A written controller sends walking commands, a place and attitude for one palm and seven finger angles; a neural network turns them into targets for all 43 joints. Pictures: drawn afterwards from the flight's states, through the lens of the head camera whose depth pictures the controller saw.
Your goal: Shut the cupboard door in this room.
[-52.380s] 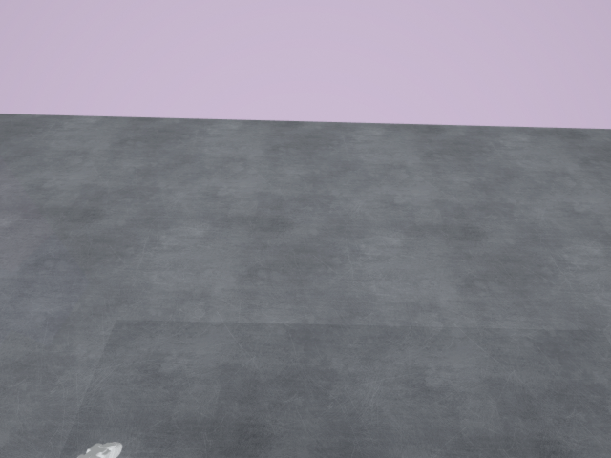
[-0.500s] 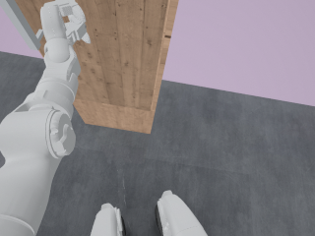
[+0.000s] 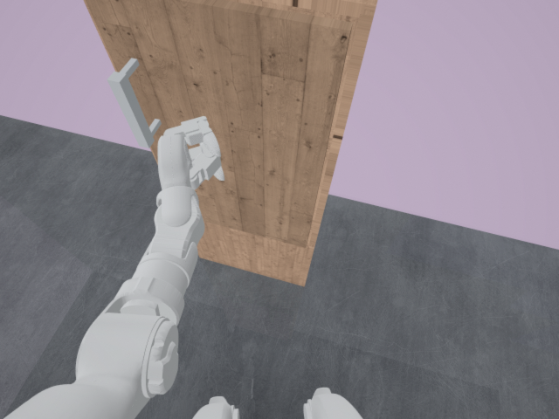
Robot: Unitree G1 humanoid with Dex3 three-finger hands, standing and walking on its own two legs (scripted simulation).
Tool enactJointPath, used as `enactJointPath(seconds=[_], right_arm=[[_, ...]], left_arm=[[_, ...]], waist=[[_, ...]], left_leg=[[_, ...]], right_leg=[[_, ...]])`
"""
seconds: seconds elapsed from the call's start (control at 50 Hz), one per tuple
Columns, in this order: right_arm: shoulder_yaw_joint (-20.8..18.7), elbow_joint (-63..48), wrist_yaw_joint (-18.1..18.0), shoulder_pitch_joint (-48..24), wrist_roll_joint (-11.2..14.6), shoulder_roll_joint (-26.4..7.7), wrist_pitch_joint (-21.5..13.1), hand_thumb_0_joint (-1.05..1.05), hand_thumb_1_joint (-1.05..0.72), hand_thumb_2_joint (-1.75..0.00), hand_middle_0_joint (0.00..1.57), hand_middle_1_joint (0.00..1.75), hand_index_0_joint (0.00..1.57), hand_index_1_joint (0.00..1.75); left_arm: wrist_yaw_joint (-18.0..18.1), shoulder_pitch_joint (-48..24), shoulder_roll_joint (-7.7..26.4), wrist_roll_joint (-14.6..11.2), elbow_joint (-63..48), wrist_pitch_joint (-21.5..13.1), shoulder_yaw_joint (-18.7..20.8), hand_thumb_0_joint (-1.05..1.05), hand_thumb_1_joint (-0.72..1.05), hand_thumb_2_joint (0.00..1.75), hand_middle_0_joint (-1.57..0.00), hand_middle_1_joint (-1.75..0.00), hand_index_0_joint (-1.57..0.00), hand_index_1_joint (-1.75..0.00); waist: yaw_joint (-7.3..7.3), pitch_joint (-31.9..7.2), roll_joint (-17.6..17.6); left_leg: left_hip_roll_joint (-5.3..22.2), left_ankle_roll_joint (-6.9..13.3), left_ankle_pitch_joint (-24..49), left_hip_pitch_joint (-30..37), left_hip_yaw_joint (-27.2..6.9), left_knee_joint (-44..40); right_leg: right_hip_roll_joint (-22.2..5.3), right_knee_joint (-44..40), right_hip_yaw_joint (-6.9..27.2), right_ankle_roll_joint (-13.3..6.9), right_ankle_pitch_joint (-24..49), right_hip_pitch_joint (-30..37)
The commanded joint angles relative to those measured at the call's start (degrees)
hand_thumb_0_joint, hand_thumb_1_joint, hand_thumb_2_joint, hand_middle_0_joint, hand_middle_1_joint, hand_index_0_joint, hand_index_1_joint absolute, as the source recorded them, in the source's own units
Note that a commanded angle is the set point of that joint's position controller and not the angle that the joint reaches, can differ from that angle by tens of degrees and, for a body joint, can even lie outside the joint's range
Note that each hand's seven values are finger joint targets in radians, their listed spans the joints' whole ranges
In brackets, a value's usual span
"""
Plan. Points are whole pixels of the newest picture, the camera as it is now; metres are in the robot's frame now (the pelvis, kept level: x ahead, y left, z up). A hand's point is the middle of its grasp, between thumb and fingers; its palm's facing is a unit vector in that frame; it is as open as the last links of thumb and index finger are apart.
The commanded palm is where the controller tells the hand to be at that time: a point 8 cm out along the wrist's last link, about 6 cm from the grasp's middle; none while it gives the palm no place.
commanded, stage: draw the hand back to the body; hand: left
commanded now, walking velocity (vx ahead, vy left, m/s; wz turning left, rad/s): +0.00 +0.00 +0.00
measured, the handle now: (139, 105) +0.60 +0.20 +0.07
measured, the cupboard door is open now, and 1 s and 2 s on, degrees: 0 0 0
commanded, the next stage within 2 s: step back with the hand held close in 1.64 s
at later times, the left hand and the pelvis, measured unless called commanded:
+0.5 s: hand (152, 194) +0.37 +0.13 +0.13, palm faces +0.08 -1.00 -0.02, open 3.1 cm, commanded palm +0.33 +0.18 +0.14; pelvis -0.01 -0.01 +0.03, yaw +0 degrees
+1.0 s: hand out of the picture +0.24 +0.23 +0.18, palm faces +0.31 -0.91 -0.28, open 4.2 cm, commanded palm +0.20 +0.27 +0.20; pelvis +0.00 +0.01 +0.06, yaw +1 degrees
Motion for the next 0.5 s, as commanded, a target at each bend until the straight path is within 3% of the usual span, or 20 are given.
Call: enactJointPath(seconds=[0.0,0.04,0.1,0.12,0.16,0.2,0.24,0.32,0.34,0.42,0.44,0.48], right_arm=[[-3.2,-1.7,-1.2,8.6,0.0,-7.4,-0.8,0.0,-0.9,-0.9,0.2,0.3,0.2,0.3],[-2.9,-1.5,-1.3,7.5,0.0,-7.3,-0.8,0.0,-0.9,-0.9,0.2,0.3,0.2,0.3],[-2.8,-4.6,-1.6,6.4,0.6,-7.7,-0.3,0.0,-0.9,-0.9,0.2,0.3,0.2,0.3],[-2.5,-5.6,-1.6,5.4,1.2,-7.2,0.0,0.0,-0.9,-0.9,0.2,0.3,0.2,0.3],[-2.4,-7.3,-2.0,4.4,2.1,-7.2,0.3,0.0,-0.9,-0.9,0.2,0.3,0.2,0.3],[-2.1,-8.3,-2.8,3.5,2.9,-7.2,0.5,0.0,-0.9,-0.9,0.2,0.3,0.2,0.3],[-1.9,-8.6,-3.4,1.7,3.7,-7.1,0.1,0.0,-0.9,-0.9,0.2,0.3,0.2,0.3],[-1.6,-8.3,-4.8,-1.2,4.5,-6.8,-1.5,0.0,-0.9,-0.9,0.2,0.3,0.2,0.3],[-1.4,-8.0,-5.0,-1.7,4.7,-6.8,-1.9,0.0,-0.9,-0.9,0.2,0.3,0.2,0.3],[-0.8,-8.8,-5.5,-4.6,5.6,-6.7,-3.3,0.0,-0.9,-0.9,0.2,0.3,0.2,0.3],[-0.8,-8.9,-5.8,-5.2,5.7,-6.9,-3.5,0.0,-0.9,-0.9,0.2,0.3,0.2,0.3],[-0.5,-10.0,-6.0,-7.1,6.0,-6.8,-4.1,0.0,-0.9,-0.9,0.2,0.3,0.2,0.3]], left_arm=[[0.0,-30.6,6.4,0.5,-13.3,-5.7,-1.0,0.0,0.9,0.9,-1.3,-1.5,-1.3,-1.5],[-0.3,-29.8,6.7,0.5,-10.4,-6.0,-0.6,0.0,0.9,0.9,-1.3,-1.5,-1.3,-1.5],[-1.5,-19.2,11.4,-0.3,-14.4,-5.0,3.7,0.0,0.9,0.9,-1.3,-1.5,-1.3,-1.5],[-2.4,-15.7,9.6,-0.9,-16.3,-4.1,2.2,0.0,0.9,0.9,-1.3,-1.5,-1.3,-1.5],[-3.7,-11.4,10.2,-2.5,-21.2,-2.0,2.5,0.0,0.9,0.9,-1.3,-1.5,-1.3,-1.5],[-5.0,-7.7,10.3,-3.8,-24.2,0.0,2.1,0.0,0.9,0.9,-1.3,-1.5,-1.3,-1.5],[-6.1,-8.2,9.7,-5.2,-28.9,1.2,0.9,0.0,0.9,0.9,-1.3,-1.5,-1.3,-1.5],[-8.4,-4.7,9.7,-6.6,-36.3,1.5,-0.8,0.0,0.9,0.9,-1.3,-1.5,-1.3,-1.5],[-9.1,-3.4,9.7,-7.1,-36.2,2.0,-1.1,0.0,0.9,0.9,-1.3,-1.5,-1.3,-1.5],[-11.9,4.9,9.2,-8.7,-39.4,4.8,-2.1,0.0,0.9,0.9,-1.3,-1.5,-1.3,-1.5],[-12.2,5.9,10.6,-9.3,-40.5,5.6,-0.8,0.0,0.9,0.9,-1.3,-1.5,-1.3,-1.5],[-13.2,9.9,10.8,-10.0,-44.8,7.0,-0.9,0.0,0.9,0.9,-1.24,-1.44,-1.24,-1.44]], waist=[[-3.46,-23.3,-1.0],[-3.11,-23.5,-1.4],[1.56,-28.2,-0.8],[2.1,-28.3,-0.7],[2.91,-26.8,-3.9],[3.03,-23.4,-7.1],[2.51,-19.4,-6.5],[2.86,-17.1,-3.9],[2.86,-14.9,-3.9],[4.56,-12.3,-1.3],[4.71,-11.2,-3.2],[5.9,-11.5,-2.8]], left_leg=[[-2.0,1.4,23.5,15.5,0.4,-2.7],[-2.2,1.3,22.0,14.6,0.3,-2.6],[-2.6,1.3,24.7,16.2,1.1,-4.7],[-2.6,1.3,25.4,17.2,1.5,-5.6],[-2.6,1.6,24.3,16.2,2.2,-7.3],[-2.5,1.8,22.0,15.8,2.4,-9.3],[-2.5,2.1,18.9,17.3,2.5,-11.0],[-2.3,2.2,16.2,21.5,2.3,-13.7],[-2.3,2.2,14.8,21.5,2.2,-14.3],[-2.5,2.1,13.2,23.8,1.9,-17.0],[-2.3,2.1,13.1,24.0,1.7,-17.7],[-2.4,2.2,13.9,25.4,1.8,-19.0]], right_leg=[[0.6,-5.2,-0.1,0.4,29.9,11.5],[0.4,-5.0,-0.1,0.5,28.7,11.3],[0.5,-5.2,0.4,0.0,32.2,18.4],[0.5,-6.0,0.2,0.0,33.2,19.7],[0.6,-8.0,0.6,0.3,34.8,24.1],[0.7,-10.0,0.8,0.5,34.2,26.5],[0.6,-12.6,0.9,0.8,30.8,25.7],[0.4,-15.6,0.9,0.7,25.6,26.0],[0.4,-16.6,1.0,0.8,23.8,25.5],[0.1,-18.8,0.5,0.4,19.6,26.1],[0.0,-19.4,0.5,0.5,19.3,26.7],[-0.1,-20.0,0.4,0.3,19.6,28.6]])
